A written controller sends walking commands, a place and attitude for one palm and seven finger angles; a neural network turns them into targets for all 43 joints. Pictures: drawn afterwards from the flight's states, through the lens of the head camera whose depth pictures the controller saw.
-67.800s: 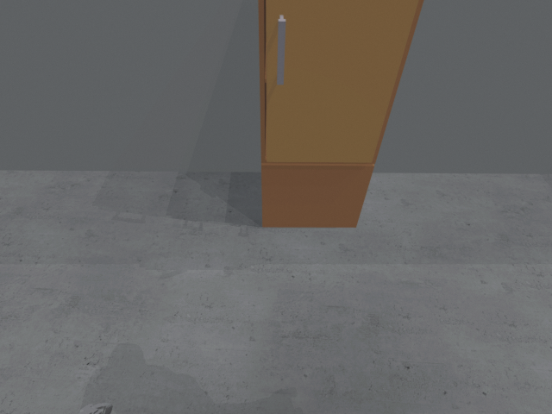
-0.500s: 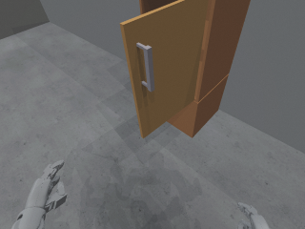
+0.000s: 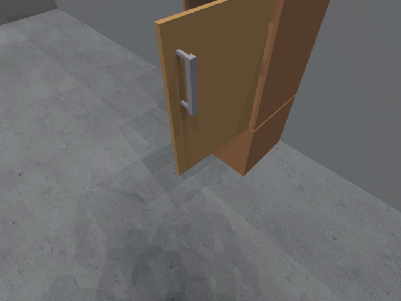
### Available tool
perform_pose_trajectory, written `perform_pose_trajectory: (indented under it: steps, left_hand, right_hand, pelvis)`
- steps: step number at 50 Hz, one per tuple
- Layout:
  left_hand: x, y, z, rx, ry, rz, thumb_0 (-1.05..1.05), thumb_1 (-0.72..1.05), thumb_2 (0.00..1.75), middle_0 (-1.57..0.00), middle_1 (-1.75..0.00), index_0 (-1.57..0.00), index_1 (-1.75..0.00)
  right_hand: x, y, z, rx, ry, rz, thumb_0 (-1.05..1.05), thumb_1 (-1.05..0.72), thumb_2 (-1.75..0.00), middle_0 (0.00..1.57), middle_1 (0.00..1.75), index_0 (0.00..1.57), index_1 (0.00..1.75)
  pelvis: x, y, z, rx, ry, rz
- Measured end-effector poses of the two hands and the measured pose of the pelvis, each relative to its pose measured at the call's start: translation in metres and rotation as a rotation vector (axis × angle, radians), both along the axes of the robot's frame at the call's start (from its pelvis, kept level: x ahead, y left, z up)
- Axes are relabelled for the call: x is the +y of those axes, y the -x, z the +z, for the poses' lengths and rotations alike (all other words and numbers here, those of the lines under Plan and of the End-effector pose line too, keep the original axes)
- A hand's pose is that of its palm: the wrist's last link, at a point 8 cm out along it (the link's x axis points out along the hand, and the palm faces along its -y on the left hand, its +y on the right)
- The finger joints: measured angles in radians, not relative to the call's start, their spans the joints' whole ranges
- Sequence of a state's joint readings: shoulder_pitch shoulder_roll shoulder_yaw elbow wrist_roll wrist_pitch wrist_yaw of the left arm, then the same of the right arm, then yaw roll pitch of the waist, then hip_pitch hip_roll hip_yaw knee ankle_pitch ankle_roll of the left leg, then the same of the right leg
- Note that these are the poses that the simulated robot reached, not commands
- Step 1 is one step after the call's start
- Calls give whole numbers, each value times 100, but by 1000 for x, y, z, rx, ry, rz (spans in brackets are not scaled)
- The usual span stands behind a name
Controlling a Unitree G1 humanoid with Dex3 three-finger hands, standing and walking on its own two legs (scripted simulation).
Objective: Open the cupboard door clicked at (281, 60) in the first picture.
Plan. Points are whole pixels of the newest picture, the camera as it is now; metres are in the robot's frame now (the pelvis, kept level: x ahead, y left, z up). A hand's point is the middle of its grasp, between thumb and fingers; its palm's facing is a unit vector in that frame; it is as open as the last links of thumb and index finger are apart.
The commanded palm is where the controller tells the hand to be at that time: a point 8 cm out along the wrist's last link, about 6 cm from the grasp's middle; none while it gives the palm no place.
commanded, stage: let the arm hang, fingers relaxed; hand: left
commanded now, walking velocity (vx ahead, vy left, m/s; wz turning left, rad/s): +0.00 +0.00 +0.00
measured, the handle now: (187, 84) +0.62 +0.08 +0.09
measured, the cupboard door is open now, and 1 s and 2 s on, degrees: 85 85 85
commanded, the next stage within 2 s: look to check the result in 0.46 s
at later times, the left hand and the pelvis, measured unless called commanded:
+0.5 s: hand out of the picture +0.11 +0.22 -0.15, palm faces -0.02 -0.95 -0.30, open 7.3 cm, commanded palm none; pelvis +0.03 +0.00 +0.01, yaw +0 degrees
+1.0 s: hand out of the picture +0.12 +0.23 -0.15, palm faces -0.02 -0.94 -0.33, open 7.3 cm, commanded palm none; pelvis +0.05 -0.01 +0.01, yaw +0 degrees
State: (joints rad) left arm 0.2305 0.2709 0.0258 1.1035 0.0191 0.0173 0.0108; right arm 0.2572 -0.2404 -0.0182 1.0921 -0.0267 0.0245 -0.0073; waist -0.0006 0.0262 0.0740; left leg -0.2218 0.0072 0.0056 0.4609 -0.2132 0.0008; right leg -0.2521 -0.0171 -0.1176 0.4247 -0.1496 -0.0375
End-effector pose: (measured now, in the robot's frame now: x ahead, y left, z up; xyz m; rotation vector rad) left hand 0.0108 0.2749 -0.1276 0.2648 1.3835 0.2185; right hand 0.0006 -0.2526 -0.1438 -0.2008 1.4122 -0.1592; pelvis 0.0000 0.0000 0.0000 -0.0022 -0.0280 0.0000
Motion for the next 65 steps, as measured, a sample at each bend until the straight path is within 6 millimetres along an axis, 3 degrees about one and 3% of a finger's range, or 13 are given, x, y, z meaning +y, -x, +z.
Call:
perform_pose_trajectory:
  steps: [12,19,29,43,65]
  left_hand:
    - [4,-68,11,-144,-8,-51,1,91,90,-20,-30,-20,-30]
    - [-3,-91,12,-172,13,-72,0,91,90,-20,-30,-20,-30]
    - [-4,-94,11,-139,10,-64,1,91,90,-21,-30,-21,-30]
    - [-1,-96,14,-101,-20,-48,1,91,90,-21,-30,-21,-30]
    - [-11,-127,15,-153,-9,-78,1,91,90,-21,-30,-21,-30]
  right_hand:
    - [-1,-37,4,-79,5,12,1,-91,-90,21,30,20,30]
    - [-11,-63,11,-120,32,24,1,-91,-90,20,30,20,30]
    - [-24,-90,18,-136,58,45,1,-91,-90,20,30,20,30]
    - [-34,-114,18,-135,64,58,1,-91,-90,21,30,20,30]
    - [-42,-117,20,-132,74,42,1,-91,-90,21,30,20,30]
  pelvis:
    - [4,-12,4,-4,-7,-7]
    - [4,-21,6,-2,-9,-8]
    - [0,-33,8,5,-8,-6]
    - [-8,-49,9,14,-6,-4]
    - [-13,-59,9,13,-4,-10]
